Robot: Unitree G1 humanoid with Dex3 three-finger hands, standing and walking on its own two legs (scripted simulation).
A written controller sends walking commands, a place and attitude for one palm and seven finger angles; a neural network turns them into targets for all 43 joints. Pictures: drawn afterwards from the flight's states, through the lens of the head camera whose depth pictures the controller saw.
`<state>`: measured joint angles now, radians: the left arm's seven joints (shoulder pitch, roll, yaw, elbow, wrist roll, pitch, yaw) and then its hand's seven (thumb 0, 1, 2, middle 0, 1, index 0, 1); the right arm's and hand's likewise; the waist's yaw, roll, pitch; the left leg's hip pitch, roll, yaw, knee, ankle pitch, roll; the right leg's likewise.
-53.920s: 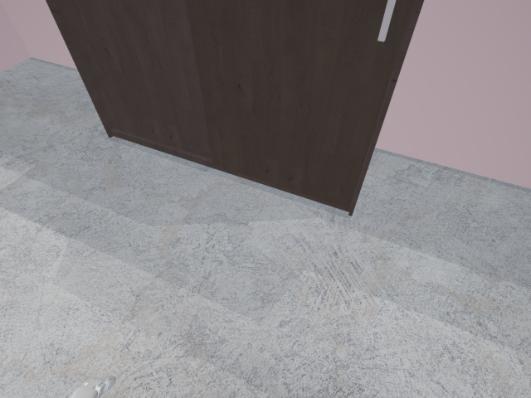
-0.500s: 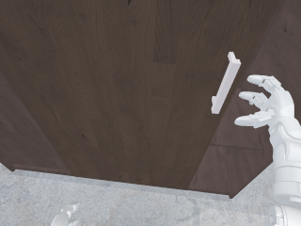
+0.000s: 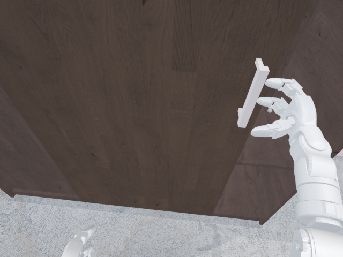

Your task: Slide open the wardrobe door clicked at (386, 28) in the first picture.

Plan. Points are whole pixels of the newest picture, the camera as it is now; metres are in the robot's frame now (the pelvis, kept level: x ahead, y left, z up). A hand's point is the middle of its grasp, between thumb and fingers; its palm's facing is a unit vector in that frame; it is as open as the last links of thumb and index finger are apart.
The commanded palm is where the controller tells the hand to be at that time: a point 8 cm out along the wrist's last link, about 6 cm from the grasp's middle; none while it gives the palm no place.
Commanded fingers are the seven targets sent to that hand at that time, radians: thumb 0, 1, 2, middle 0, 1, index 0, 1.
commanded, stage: feel for the door with the fingertips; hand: right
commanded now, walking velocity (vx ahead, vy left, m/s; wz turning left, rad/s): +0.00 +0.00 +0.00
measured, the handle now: (249, 95) +0.46 -0.15 +0.16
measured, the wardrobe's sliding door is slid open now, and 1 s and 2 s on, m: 0.28 0.28 0.28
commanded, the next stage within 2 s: slide the fingers in behind the handle in 0.72 s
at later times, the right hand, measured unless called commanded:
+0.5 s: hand (267, 109) +0.40 -0.18 +0.17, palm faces +0.06 +1.00 +0.01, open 14.0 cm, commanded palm +0.38 -0.23 +0.17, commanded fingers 0.00 0.50 -0.30 0.30 1.20 0.30 1.20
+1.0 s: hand (266, 106) +0.41 -0.18 +0.18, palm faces +0.05 +1.00 +0.01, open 14.0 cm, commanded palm +0.38 -0.23 +0.17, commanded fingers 0.00 0.50 -0.30 0.30 1.20 0.30 1.20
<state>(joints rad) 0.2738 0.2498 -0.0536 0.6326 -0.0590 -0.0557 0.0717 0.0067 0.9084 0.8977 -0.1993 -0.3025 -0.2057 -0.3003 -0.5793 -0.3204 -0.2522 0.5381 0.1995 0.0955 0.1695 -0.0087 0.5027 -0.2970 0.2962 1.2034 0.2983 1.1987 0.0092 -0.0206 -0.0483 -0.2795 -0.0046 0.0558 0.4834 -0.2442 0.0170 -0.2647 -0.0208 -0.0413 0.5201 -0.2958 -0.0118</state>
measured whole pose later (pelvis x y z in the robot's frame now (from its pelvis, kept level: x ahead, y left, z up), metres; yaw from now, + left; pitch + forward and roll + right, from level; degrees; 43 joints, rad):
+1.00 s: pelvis -0.01 +0.00 +0.00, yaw +1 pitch +2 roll +0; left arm 0.32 0.26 -0.04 0.66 -0.06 -0.05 0.06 0.01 0.91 0.90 -0.20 -0.30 -0.21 -0.30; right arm -0.62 -0.32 -0.27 0.63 0.18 0.02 0.14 -0.01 0.50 -0.30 0.30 1.21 0.30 1.20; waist 0.02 -0.03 -0.05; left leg -0.28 -0.01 0.04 0.47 -0.22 0.02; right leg -0.26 -0.03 -0.05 0.50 -0.27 -0.01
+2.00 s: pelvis -0.01 +0.00 +0.00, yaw -1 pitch +0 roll +1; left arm 0.25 0.24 -0.05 0.69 -0.05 -0.07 0.07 0.01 0.91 0.90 -0.20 -0.30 -0.20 -0.30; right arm -0.61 -0.24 -0.16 0.55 0.17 0.08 0.06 -0.01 0.50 -0.30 0.28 1.21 0.27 1.23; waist -0.02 -0.03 -0.03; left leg -0.24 0.00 0.07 0.46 -0.22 0.02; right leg -0.23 -0.01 -0.02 0.49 -0.26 -0.01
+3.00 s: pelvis -0.01 +0.00 +0.00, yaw +0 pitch +1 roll +1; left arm 0.25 0.25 -0.06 0.63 -0.06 -0.05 0.08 0.01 0.91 0.90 -0.20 -0.30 -0.21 -0.30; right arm -0.54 -0.34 -0.27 0.52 0.20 0.10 0.18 -0.01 0.50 -0.30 0.30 1.20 0.30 1.20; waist 0.00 -0.02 -0.05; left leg -0.25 -0.01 0.05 0.46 -0.22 0.02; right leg -0.23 -0.02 -0.04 0.49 -0.27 -0.01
